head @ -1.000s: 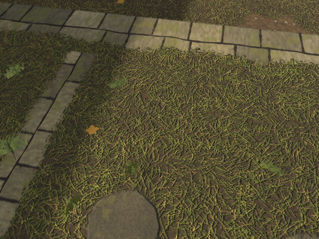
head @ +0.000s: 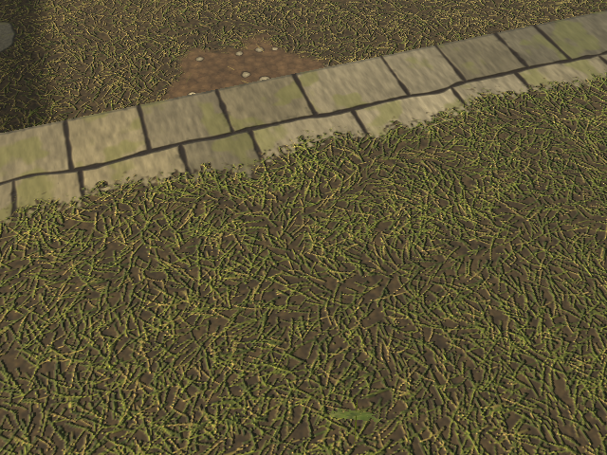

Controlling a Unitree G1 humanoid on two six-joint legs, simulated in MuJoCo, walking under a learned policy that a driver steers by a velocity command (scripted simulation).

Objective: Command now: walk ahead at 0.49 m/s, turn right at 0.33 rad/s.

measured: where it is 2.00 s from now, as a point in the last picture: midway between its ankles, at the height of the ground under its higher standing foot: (275, 287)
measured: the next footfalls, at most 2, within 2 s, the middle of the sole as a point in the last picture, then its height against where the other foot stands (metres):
right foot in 0.36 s outside the picture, level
left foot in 0.92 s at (280, 383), level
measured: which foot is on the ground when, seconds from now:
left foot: down 0.00-0.36, up 0.38-0.90, down 0.92-1.00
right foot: up 0.00-0.34, down 0.36-0.94, up 0.96-1.00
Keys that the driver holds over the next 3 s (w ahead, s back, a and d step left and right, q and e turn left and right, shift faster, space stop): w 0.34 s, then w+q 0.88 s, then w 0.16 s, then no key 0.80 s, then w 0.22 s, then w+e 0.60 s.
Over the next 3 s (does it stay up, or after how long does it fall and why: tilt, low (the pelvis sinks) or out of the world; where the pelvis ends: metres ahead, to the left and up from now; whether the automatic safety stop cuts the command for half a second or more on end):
stays up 1.20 0.22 -0.03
